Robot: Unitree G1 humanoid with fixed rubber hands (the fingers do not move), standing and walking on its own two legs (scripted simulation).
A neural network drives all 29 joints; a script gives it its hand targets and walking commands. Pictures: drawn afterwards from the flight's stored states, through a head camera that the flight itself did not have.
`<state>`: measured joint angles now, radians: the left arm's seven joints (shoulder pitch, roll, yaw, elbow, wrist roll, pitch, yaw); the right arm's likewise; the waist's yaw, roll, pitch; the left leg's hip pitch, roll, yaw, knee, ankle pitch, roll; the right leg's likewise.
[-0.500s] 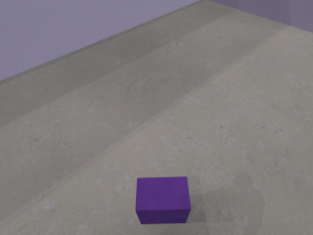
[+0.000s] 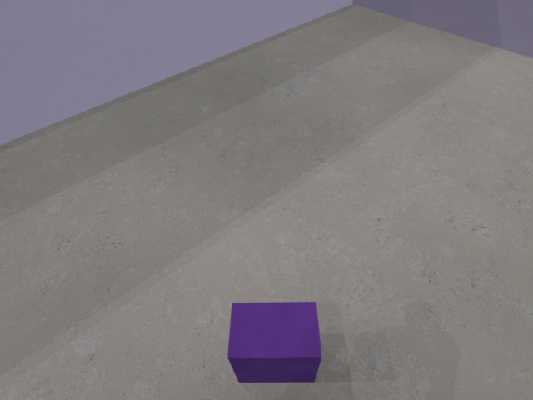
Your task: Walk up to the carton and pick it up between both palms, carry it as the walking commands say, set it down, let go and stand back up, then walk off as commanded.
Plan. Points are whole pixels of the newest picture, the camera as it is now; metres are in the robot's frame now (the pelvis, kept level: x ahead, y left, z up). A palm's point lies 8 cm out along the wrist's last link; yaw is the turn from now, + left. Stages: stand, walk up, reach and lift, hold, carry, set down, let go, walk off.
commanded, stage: stand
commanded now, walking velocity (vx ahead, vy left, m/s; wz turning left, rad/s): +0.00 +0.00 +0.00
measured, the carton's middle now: (275, 344) +0.39 +0.02 -0.63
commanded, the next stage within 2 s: reach and lift in 0.40 s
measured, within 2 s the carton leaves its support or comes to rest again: neither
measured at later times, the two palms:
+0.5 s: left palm out of the picture +0.02 +0.22 -0.16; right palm out of the picture +0.02 -0.22 -0.16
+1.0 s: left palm (156, 396) +0.17 +0.22 -0.17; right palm out of the picture +0.15 -0.20 -0.18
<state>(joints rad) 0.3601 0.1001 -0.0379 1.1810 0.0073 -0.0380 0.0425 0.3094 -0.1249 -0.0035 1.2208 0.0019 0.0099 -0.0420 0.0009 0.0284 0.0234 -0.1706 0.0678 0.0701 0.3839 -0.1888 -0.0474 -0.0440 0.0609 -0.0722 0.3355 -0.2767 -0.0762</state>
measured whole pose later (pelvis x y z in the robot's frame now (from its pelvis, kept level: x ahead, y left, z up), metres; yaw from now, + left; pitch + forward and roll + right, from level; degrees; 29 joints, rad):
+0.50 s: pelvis -0.02 +0.00 -0.01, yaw -1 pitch +6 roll +1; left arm 0.23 0.18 -0.05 0.97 -0.10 0.14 0.05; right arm 0.20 -0.17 0.02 0.96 0.10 0.17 -0.07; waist -0.01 -0.02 -0.04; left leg -0.43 0.05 0.03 0.59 -0.29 0.04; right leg -0.33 0.06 -0.06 0.58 -0.35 -0.08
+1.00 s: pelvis -0.04 +0.04 -0.06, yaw -3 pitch +23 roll +1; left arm -0.01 0.07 0.06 0.48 0.02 0.44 0.03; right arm -0.06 -0.18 -0.10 0.53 -0.05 0.40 0.07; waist -0.01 0.02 -0.12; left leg -0.93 -0.01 0.02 0.82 -0.29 0.01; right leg -0.87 0.01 0.00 0.89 -0.42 -0.02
